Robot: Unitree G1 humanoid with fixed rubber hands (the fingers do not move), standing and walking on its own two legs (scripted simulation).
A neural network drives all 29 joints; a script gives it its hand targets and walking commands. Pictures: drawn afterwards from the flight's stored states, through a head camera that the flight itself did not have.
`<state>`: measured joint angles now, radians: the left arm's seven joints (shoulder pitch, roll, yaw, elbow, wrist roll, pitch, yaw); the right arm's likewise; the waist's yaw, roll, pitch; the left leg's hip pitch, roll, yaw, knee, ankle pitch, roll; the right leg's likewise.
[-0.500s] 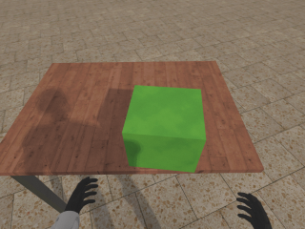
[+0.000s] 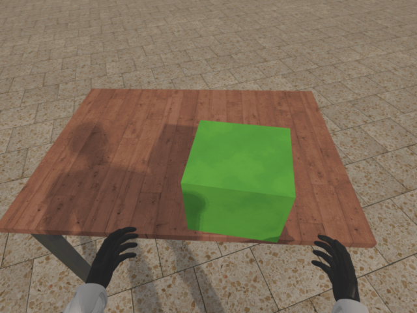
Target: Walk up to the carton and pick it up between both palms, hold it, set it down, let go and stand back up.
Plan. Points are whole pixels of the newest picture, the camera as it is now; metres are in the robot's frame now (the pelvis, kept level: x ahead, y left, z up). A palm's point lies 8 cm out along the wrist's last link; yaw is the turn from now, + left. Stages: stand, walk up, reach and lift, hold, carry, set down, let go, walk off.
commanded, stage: reach and lift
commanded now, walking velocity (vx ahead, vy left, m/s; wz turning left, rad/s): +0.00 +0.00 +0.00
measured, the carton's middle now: (237, 179) +0.43 -0.04 -0.03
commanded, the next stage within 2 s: none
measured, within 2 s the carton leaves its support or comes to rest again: neither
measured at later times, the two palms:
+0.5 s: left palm (112, 224) +0.27 +0.22 +0.04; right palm (337, 240) +0.25 -0.21 +0.02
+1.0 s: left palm (126, 177) +0.35 +0.20 +0.08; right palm (341, 201) +0.30 -0.22 +0.07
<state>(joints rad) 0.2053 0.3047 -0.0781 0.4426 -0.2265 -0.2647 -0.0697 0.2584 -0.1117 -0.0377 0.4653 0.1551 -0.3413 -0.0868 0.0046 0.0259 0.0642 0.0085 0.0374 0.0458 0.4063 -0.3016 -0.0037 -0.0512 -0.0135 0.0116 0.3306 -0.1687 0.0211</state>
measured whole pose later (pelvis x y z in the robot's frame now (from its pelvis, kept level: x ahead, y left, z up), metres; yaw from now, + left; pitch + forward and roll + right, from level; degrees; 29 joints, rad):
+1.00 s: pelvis +0.00 -0.01 +0.00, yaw +1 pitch -3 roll -1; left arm -0.37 0.30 0.05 0.45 -0.20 0.20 -0.08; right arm -0.20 -0.18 -0.03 0.35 0.23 0.05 -0.18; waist -0.05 0.00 0.05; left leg -0.05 0.04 0.02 0.36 -0.26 -0.01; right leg -0.11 -0.02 -0.01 0.30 -0.14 0.03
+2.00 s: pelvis +0.00 -0.01 +0.00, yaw +2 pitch +9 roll -2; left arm -0.96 0.31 -0.06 1.32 -0.21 -0.10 -0.05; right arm -0.83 -0.23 0.06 1.17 0.34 -0.11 -0.14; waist -0.11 0.02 -0.12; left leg -0.36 0.05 0.00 0.48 -0.28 -0.02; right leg -0.38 -0.01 -0.03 0.36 -0.14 0.02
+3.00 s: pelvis -0.03 -0.02 -0.03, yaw +2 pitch +23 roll -2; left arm -1.11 0.22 0.02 1.61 -0.14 -0.40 0.03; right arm -0.96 -0.08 -0.16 1.36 0.16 -0.34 -0.19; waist -0.13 0.01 -0.24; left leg -0.80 0.04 -0.02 0.72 -0.33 -0.03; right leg -0.83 -0.02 -0.04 0.63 -0.20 0.02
